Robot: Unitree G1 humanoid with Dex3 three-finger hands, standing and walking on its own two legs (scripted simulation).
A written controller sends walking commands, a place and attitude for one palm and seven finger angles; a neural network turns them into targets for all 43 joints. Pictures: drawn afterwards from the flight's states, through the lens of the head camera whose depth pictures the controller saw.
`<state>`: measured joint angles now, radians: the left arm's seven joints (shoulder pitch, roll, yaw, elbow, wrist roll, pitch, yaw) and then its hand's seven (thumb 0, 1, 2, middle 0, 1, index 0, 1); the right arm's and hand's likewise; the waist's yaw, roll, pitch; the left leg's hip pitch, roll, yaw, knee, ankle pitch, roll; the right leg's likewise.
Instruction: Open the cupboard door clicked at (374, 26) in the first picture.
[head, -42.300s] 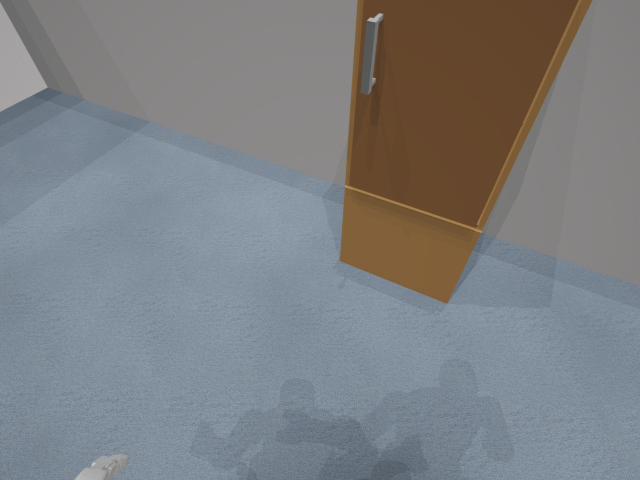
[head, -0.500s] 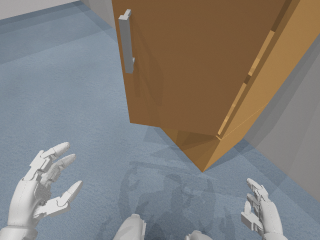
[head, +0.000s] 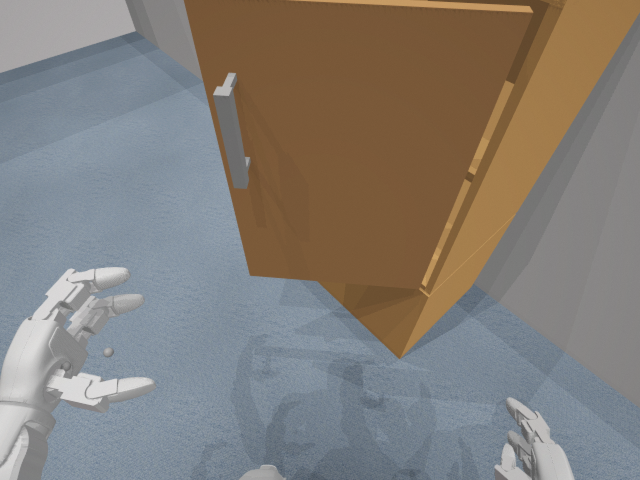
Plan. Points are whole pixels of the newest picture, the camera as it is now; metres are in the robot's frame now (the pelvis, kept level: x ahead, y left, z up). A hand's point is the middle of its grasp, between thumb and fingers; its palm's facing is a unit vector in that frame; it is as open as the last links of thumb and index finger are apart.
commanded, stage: raise the hand with hooked fingers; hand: left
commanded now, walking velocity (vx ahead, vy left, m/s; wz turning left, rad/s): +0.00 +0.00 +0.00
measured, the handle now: (236, 134) +0.54 +0.17 +0.13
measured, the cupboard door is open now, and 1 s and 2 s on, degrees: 43 43 43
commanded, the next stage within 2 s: move the hooked fingers beside the handle in 1.04 s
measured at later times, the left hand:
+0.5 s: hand (63, 275) +0.28 +0.29 +0.14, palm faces +0.05 -1.00 -0.05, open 14.0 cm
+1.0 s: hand (75, 261) +0.29 +0.28 +0.15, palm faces +0.05 -1.00 -0.04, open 14.0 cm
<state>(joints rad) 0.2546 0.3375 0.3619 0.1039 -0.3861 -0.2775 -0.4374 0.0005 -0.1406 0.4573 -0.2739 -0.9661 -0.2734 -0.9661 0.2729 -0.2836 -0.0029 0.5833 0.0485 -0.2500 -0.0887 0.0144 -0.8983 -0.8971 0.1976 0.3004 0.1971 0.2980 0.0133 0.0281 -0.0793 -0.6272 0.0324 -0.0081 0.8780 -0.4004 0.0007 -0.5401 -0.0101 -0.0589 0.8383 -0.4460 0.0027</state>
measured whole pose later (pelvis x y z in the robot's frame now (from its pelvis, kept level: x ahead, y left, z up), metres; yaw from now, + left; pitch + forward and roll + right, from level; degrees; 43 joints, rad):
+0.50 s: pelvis +0.00 +0.01 +0.02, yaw +0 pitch +4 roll -2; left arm -0.06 0.44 0.43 0.28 -0.36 -0.09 -0.47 -0.01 -0.50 0.30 -0.30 -1.19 -0.30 -1.19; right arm 0.26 -0.26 0.06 0.58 0.06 -0.22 -0.11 0.01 -0.90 -0.90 0.20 0.30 0.20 0.30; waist 0.03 0.04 -0.05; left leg -0.45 0.02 0.00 0.72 -0.33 0.01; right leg -0.36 -0.02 -0.06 0.66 -0.37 0.02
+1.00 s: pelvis +0.00 +0.00 +0.03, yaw +0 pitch +3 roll -1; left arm -0.09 0.44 0.45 0.34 -0.35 -0.08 -0.48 -0.01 -0.50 0.30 -0.30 -1.20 -0.30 -1.20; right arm 0.27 -0.27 0.05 0.60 0.06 -0.21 -0.11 0.01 -0.90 -0.90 0.20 0.30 0.20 0.30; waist 0.02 0.04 -0.04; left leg -0.40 0.03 0.00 0.66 -0.31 0.00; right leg -0.32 -0.01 -0.05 0.62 -0.35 0.00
